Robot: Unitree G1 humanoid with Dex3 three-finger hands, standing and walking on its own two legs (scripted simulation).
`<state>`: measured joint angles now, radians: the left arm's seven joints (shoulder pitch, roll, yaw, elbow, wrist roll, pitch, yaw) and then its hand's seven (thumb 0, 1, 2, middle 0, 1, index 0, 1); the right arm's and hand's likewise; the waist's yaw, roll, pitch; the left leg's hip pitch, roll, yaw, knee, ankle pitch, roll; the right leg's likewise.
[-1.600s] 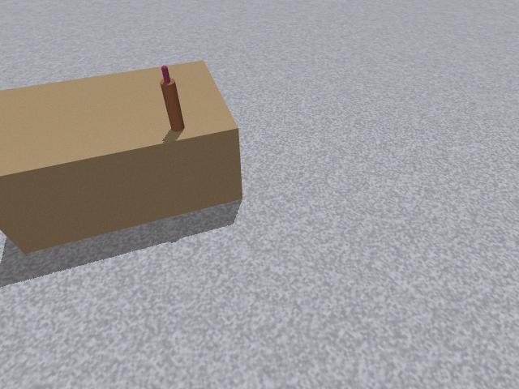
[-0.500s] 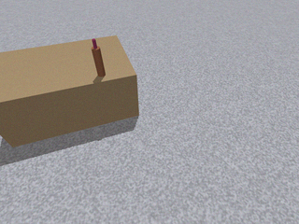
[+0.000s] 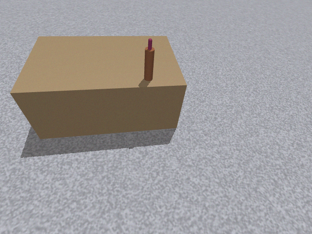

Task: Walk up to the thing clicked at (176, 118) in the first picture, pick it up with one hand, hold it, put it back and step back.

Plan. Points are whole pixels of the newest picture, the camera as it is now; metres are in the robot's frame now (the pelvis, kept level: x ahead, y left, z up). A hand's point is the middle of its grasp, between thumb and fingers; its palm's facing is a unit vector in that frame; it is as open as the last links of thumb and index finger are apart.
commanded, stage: walk up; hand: right
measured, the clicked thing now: (149, 60) +1.11 +0.00 -0.17
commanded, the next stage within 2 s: none
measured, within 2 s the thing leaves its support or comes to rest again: neither
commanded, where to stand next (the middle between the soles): +0.69 +0.11 m, yaw +8 degrees
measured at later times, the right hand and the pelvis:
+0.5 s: hand (229, 185) +0.31 -0.26 -0.14, palm faces -0.17 +0.93 -0.33, open 7.4 cm; pelvis +0.23 +0.00 +0.01, yaw +7 degrees
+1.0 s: hand (188, 122) +0.55 -0.15 -0.09, palm faces -0.19 +0.89 -0.41, open 7.4 cm; pelvis +0.41 +0.09 +0.01, yaw +10 degrees
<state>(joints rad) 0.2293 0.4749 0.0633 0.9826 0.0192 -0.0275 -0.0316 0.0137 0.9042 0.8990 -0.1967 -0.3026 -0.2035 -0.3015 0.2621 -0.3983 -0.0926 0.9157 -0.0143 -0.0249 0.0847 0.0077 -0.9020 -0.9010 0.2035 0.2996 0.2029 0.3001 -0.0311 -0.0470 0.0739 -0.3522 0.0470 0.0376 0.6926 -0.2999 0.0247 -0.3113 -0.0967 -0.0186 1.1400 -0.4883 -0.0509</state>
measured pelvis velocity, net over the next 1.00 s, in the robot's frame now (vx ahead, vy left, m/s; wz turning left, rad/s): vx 0.41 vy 0.09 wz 0.18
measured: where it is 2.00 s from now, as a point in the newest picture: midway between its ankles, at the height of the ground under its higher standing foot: (132, 176)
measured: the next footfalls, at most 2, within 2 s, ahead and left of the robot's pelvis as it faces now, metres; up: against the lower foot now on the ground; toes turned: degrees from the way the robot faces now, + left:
right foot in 0.36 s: +0.33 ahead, -0.10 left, +0.00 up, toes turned +0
left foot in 0.80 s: +0.48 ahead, +0.20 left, +0.00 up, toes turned +14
